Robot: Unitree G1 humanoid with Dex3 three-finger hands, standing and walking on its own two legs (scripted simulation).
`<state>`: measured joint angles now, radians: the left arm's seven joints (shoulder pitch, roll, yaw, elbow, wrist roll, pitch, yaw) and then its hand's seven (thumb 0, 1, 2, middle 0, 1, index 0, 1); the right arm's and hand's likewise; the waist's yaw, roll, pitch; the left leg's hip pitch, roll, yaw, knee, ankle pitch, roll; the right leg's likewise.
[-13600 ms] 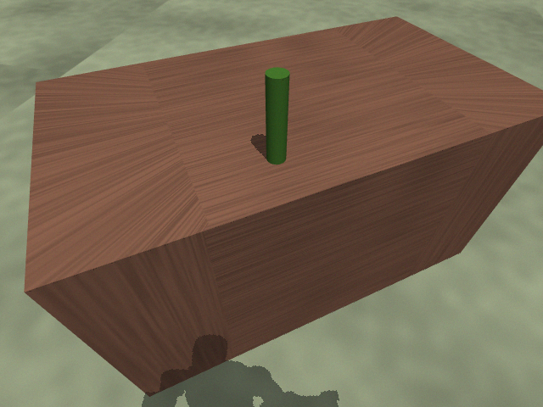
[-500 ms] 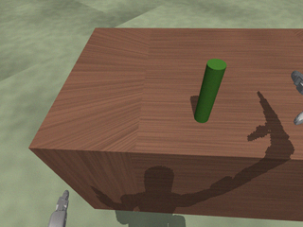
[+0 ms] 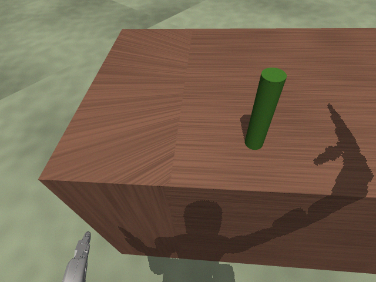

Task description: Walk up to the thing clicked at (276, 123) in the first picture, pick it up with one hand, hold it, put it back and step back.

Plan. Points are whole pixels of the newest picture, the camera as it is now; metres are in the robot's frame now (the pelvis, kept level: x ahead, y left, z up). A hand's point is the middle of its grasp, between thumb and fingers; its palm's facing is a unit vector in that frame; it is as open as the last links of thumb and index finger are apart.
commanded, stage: go down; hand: right
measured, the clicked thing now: (262, 114) +0.48 -0.11 +0.10
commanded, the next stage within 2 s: approach in 0.52 s
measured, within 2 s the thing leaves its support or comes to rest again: neither
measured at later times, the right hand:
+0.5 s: hand out of the picture +0.44 -0.30 +0.18, palm faces +0.01 +1.00 -0.01, open 17.7 cm
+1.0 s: hand (328, 118) +0.46 -0.24 +0.12, palm faces -0.08 +1.00 +0.02, open 17.8 cm
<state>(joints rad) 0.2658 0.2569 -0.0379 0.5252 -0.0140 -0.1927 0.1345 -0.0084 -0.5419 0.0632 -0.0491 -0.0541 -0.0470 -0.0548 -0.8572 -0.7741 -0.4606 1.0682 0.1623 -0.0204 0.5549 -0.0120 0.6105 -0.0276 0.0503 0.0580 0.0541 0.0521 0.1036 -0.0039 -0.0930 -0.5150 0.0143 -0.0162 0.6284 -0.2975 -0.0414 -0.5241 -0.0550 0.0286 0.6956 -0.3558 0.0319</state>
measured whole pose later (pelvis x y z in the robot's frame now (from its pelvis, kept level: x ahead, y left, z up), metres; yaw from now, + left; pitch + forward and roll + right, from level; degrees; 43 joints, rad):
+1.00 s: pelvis -0.01 +0.00 -0.01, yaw +0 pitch +13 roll +1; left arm 0.25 0.24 -0.04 0.49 0.01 -0.20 0.11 -0.01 -0.52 0.04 -0.06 -0.06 -0.06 -0.05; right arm -0.85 -0.62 -0.38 1.11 0.16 -0.11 0.49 -0.01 0.61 -0.03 0.05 0.05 0.05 0.05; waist 0.12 0.00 -0.10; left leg -0.62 0.01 -0.01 0.73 -0.33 -0.04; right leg -0.63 -0.05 0.04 0.78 -0.38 0.04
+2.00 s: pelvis -0.01 +0.01 -0.04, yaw +1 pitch +17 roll +1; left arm 0.34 0.23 0.10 0.21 0.03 -0.07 0.00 -0.01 -0.53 0.05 -0.05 -0.06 -0.06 -0.05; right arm -0.81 -0.28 -0.31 0.95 0.05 -0.25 0.08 -0.01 0.61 -0.04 0.11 0.10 0.12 0.10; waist 0.16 -0.01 -0.11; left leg -0.83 0.01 -0.04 0.94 -0.41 -0.04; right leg -0.81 -0.06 0.02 0.97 -0.46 0.04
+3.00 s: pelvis -0.01 +0.00 -0.03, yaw +1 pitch +17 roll +1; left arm 0.30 0.24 0.08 0.28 0.02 -0.07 0.01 -0.01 -0.53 0.06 -0.06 -0.06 -0.06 -0.06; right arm -0.97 -0.37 -0.31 1.07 0.05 -0.20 0.10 0.02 0.12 -1.09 0.99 1.17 0.90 1.13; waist 0.18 -0.02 -0.11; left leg -0.78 0.01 -0.04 0.88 -0.39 -0.04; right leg -0.76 -0.06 0.02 0.91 -0.44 0.04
